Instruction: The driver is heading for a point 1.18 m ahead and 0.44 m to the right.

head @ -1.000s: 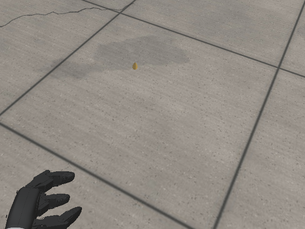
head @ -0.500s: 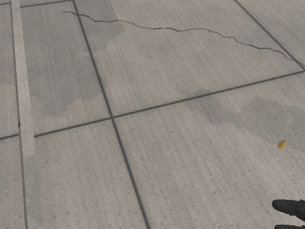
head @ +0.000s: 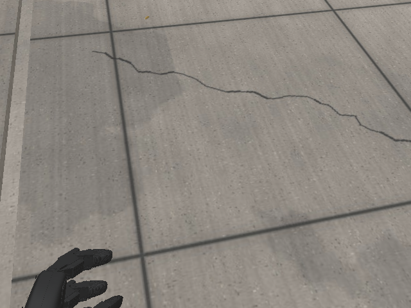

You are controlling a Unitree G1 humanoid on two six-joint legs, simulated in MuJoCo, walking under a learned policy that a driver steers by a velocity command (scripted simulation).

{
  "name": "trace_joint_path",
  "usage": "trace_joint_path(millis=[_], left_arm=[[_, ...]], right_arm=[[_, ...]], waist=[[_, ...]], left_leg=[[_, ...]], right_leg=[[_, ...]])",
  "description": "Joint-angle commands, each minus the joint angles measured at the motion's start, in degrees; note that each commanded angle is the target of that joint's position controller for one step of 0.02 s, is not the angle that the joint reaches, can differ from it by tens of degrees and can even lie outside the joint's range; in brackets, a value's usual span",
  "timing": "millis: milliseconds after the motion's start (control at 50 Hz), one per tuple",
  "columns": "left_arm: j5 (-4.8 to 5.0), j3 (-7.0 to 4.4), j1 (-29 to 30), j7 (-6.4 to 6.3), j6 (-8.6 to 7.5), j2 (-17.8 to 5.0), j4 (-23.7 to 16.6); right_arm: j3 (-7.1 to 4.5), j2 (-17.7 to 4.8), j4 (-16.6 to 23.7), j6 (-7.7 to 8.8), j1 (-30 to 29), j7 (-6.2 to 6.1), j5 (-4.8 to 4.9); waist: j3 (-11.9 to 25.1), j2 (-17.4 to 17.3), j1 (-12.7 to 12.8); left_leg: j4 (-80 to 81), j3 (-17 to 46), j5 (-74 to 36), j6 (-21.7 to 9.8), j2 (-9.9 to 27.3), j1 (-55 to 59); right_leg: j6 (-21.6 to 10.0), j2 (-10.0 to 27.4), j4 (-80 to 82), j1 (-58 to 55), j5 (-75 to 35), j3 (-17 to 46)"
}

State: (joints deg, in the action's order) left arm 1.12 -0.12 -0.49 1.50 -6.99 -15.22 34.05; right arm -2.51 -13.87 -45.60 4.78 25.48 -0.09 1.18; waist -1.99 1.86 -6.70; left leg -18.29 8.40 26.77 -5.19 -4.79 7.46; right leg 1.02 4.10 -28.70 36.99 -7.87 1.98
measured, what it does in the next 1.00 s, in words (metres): walks ahead, turning right: right foot, then left foot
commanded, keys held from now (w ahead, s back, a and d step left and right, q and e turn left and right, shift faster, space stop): w+shift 0.14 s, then w+e+shift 0.86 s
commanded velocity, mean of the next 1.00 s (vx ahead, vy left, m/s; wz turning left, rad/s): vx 1.00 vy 0.00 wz -0.57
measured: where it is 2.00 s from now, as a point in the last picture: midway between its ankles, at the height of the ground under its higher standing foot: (282, 109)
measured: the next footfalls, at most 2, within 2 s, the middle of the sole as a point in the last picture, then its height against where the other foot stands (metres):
right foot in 0.04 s outside the picture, level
left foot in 0.50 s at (158, 242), level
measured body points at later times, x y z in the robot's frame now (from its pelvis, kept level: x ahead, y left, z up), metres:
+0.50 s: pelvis +0.47 -0.03 -0.01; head +0.50 -0.03 +0.44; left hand +0.44 +0.24 -0.14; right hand +0.74 -0.27 -0.02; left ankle +0.65 +0.09 -0.72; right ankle +0.23 -0.15 -0.71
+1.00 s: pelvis +0.87 -0.19 -0.03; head +0.89 -0.21 +0.42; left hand +1.18 -0.07 -0.10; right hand +0.77 -0.46 -0.15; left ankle +0.76 +0.08 -0.59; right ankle +0.94 -0.28 -0.72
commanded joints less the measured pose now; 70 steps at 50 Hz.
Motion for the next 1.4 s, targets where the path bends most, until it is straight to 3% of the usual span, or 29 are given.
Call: trace_joint_path(millis=[20, 40, 60, 80, 100, 140, 220, 320, 420, 480, 500, 520, 540, 580, 660, 800, 860, 920, 940, 960, 980, 1000, 1040, 1100, 1200, 1300, 1360, 1380, 1400], left_arm=[[1.16, -4.38, -5.5, -0.07, -0.69, -10.0, -2.9], [1.71, -5.21, -18.1, -0.80, 0.18, -11.7, -0.7], [0.13, -5.92, -30.4, -1.31, 0.82, -15.7, 2.1], [-0.83, -6.08, -32.7, 0.16, 0.31, -16.2, 5.0], [-0.82, -4.83, -30.6, 0.12, 0.47, -9.9, 4.5], [-1.86, -4.28, -25.2, -0.01, 0.76, -8.1, 5.6], [-1.06, -2.63, -20.0, 0.95, 0.41, -3.5, 6.5], [0.36, -4.03, -22.0, -1.47, 0.27, -7.5, 7.4], [1.75, -4.80, -28.0, -2.33, 1.51, -8.6, 9.2], [-0.31, -5.03, -26.2, -2.22, 3.39, -10.2, 8.4], [-2.50, -3.42, -25.4, -2.20, 3.34, -5.5, 6.0], [1.58, -0.84, -36.3, -1.65, 2.07, 3.5, 3.5], [3.79, -1.73, -31.4, -2.38, 2.26, -2.2, 4.7], [1.91, -2.76, -19.3, -2.64, 2.60, -5.6, 3.0], [2.05, -2.97, -15.9, -0.61, 5.77, -1.7, 0.4], [0.48, -2.35, -5.1, 2.06, 5.58, -3.7, -3.5], [0.92, -3.60, -3.1, 3.02, 5.08, -6.9, -4.5], [1.65, -7.94, -27.0, 2.36, 6.56, -15.1, 1.1], [2.25, -9.07, -35.2, 1.12, 7.37, -17.2, 4.6], [1.20, -8.42, -27.4, 0.77, 6.97, -20.9, 2.5], [-0.18, -7.39, -26.1, 0.97, 5.35, -17.3, -1.1], [-0.59, -7.02, -26.3, 0.99, 4.01, -14.4, -0.8], [-1.04, -6.28, -20.1, 1.40, 2.05, -12.6, -0.3], [-0.60, -5.13, -15.5, 0.20, 1.83, -9.4, -0.7], [0.48, -5.77, -17.9, -2.56, 2.98, -10.6, 1.9], [0.90, -6.07, -25.8, -3.89, 4.97, -8.6, 6.7], [-0.97, -5.09, -20.3, -3.64, 5.49, -5.8, 3.7], [0.09, -3.20, -37.5, -2.59, 5.37, 1.5, 5.5], [1.11, -3.25, -40.9, -2.09, 5.88, -5.4, 7.5]], right_arm=[[-2.78, -11.3, 0.4, -1.36, 0.5, -0.29, -1.97], [-2.84, -12.5, 1.4, -1.74, -3.7, -0.10, -3.05], [-1.33, -6.9, 2.9, -0.97, -0.8, -0.15, -3.99], [1.02, 0.0, 2.5, 0.47, 8.3, 0.88, 0.31], [-0.01, -6.4, 2.7, 0.92, 2.0, 0.75, 2.72], [0.27, -7.1, 7.2, 1.79, -14.1, 0.75, 1.56], [0.45, -3.9, 7.9, 1.56, -13.1, 1.09, -0.42], [1.83, -3.4, 12.8, 3.27, -26.8, 2.13, -1.88], [0.03, -7.6, 14.0, 3.92, -31.5, 2.17, -0.04], [-3.10, -12.8, 11.0, 3.52, -14.0, 0.58, 0.54], [-4.07, -16.2, 8.7, 2.67, 0.7, -0.44, -0.02], [-4.66, -21.4, 7.2, 2.26, 1.6, 0.87, -1.49], [-3.62, -14.6, 7.7, 2.07, -0.8, 0.84, -1.02], [-2.36, -9.3, 6.3, 1.78, -6.0, 0.33, -1.20], [-1.35, -3.7, 2.9, 2.05, -12.5, 0.42, -1.84], [-3.08, -12.0, 2.1, 2.67, -14.0, -0.67, -1.46], [-3.94, -16.9, 1.7, 1.60, -10.3, -0.57, -1.36], [-4.90, -20.4, 3.8, -0.38, -12.7, -0.86, -0.76], [-3.58, -15.7, 3.6, 0.36, -13.1, -0.68, -0.74], [-0.30, -4.8, 7.2, 2.69, -5.7, 0.20, -1.60], [-0.05, -9.7, 10.4, 5.40, -8.1, 0.93, -0.19], [-0.79, -13.1, 12.0, 6.31, -16.6, 0.92, 1.40], [-0.27, -10.5, 11.2, 5.98, -17.6, -0.02, -0.34], [-1.00, -10.8, 9.9, 3.19, -14.7, 0.09, -1.50], [0.96, -4.4, 15.5, 3.01, -30.0, 0.89, -2.60], [-1.22, -8.1, 16.2, 3.69, -30.6, 1.58, -1.64], [-3.09, -12.6, 11.7, 3.91, -8.1, 1.14, -2.81], [-3.03, -15.7, 10.3, 3.58, -6.4, 1.95, -4.41], [-3.28, -14.4, 10.0, 2.71, -5.5, 2.85, -2.44]], waist=[[4.8, -9.7, 8.8], [11.6, -11.1, 17.0], [22.7, 0.2, 18.2], [33.1, 26.5, 13.3], [25.6, 17.3, 15.8], [7.1, -2.5, 14.9], [0.4, 0.4, 5.9], [-6.1, 0.4, 7.9], [-4.4, 2.4, 8.7], [8.3, 5.3, -2.3], [20.2, -0.9, -7.1], [31.8, -28.3, 1.5], [24.1, -23.6, -0.8], [8.7, -8.0, -0.7], [0.2, -8.4, 6.0], [-6.6, -0.1, 6.5], [-4.0, -3.2, 7.6], [8.8, -8.0, 21.3], [9.2, -0.1, 23.7], [10.2, 21.9, 10.9], [21.2, 15.5, 12.9], [12.4, 5.7, 14.4], [3.0, -7.1, 7.8], [-1.0, -3.4, 3.6], [-5.1, -1.6, 9.7], [-0.8, 3.6, 12.3], [15.0, 2.2, 0.0], [27.0, -22.9, 8.2], [34.3, -21.3, 6.6]], left_leg=[[-9.7, 4.1, -62.1, -5.1, 14.0, -1.3], [-24.0, 2.0, -66.1, -3.1, 12.4, -8.7], [-46.9, 0.8, -46.7, -1.6, 7.8, -26.6], [-65.9, 2.9, -1.0, 1.4, -2.2, -43.4], [-67.7, 3.2, -2.6, -0.3, 2.2, -51.0], [-63.2, -1.1, -5.9, -0.7, 6.4, -53.1], [-49.9, -1.6, -8.4, 1.0, 10.7, -47.0], [-23.0, -4.7, -28.1, 6.5, 8.8, -39.7], [-10.4, -3.2, -34.6, 7.1, 5.5, -27.2], [-13.9, -4.9, -21.7, 3.9, 6.0, -6.5], [-17.3, 6.8, -8.0, 1.7, 17.1, 12.8], [-3.1, 41.8, 17.0, -8.3, 30.9, 26.8], [3.4, 44.6, 25.0, -6.9, 28.5, 21.6], [1.8, 23.5, 1.8, -3.9, 25.0, 6.1], [5.9, 3.3, -15.1, -2.8, 21.0, -11.4], [13.0, -18.4, -27.8, 0.1, 16.9, -15.3], [5.9, -21.9, -63.1, 1.6, 17.4, -7.0], [-28.1, -20.7, -89.4, 1.5, 18.9, -11.4], [-51.5, -20.1, -49.8, 4.3, 12.1, -26.5], [-75.4, -13.3, 5.4, 6.5, 0.2, -48.9], [-76.4, 0.3, 2.5, 3.9, 1.3, -55.7], [-70.6, 0.4, -2.6, 2.1, 3.7, -57.5], [-59.1, 0.9, -7.7, 2.5, 7.7, -50.5], [-47.7, 1.1, -8.5, 6.2, 9.8, -42.7], [-18.2, -6.6, -34.1, 9.7, 5.1, -29.8], [-8.3, -4.7, -40.4, 7.8, 3.6, -27.8], [-13.9, -1.0, -54.9, 3.4, 11.7, -2.2], [-15.0, 25.7, -67.9, -10.4, 30.0, 18.2], [-10.1, 37.8, -40.7, -12.1, 31.6, 20.2]], right_leg=[[-4.0, -4.9, -1.6, -16.2, 8.7, -4.3], [-5.5, -3.0, -5.1, -31.9, 10.8, -3.9], [-9.5, 7.2, -11.6, -56.2, 19.6, 9.4], [-18.5, 18.1, 6.2, -69.8, 47.8, 45.1], [-15.3, 16.9, 13.4, -67.3, 56.7, 49.2], [-13.4, 12.4, 13.5, -48.1, 36.8, 31.8], [-15.7, 5.9, 17.7, -31.6, 24.1, 22.6], [-14.8, 2.3, 22.9, -18.4, 16.0, 13.3], [-11.3, 4.8, 20.0, -25.0, 14.5, 15.0], [-6.5, 1.1, -7.1, -24.2, -7.3, 12.3], [-5.2, -1.8, -27.7, -12.8, 4.0, 10.0], [-3.5, -6.7, -48.2, 4.1, 37.7, 7.7], [-4.0, -3.2, -55.0, 11.4, 34.4, 7.3], [-4.1, 1.4, -54.0, 13.6, 27.0, 4.0], [-3.9, 6.9, -46.3, 7.3, 26.2, 4.3], [-4.5, 4.3, -23.0, 2.3, 2.5, -3.5], [-7.4, -2.5, -16.5, -6.2, 4.5, -11.0], [-12.1, -8.4, -17.0, -35.7, 15.0, -11.4], [-14.7, -5.9, -12.9, -51.5, 13.1, -3.9], [-24.4, 3.4, -3.8, -60.5, 22.6, 25.8], [-28.4, 10.9, 10.4, -63.7, 47.1, 48.9], [-24.3, 10.7, 16.3, -55.7, 50.5, 49.5], [-21.4, 7.4, 15.6, -36.9, 37.9, 40.3], [-21.0, 1.5, 16.1, -22.5, 27.3, 28.3], [-15.1, -5.9, 15.5, -8.3, 18.5, 14.9], [-9.6, -2.7, 3.4, -25.6, 9.6, 18.8], [-2.9, -5.4, -26.4, -23.7, 3.1, 15.1], [1.2, -15.4, -53.0, -7.2, 49.8, 12.9], [1.4, -10.5, -60.0, -2.4, 46.0, 14.6]])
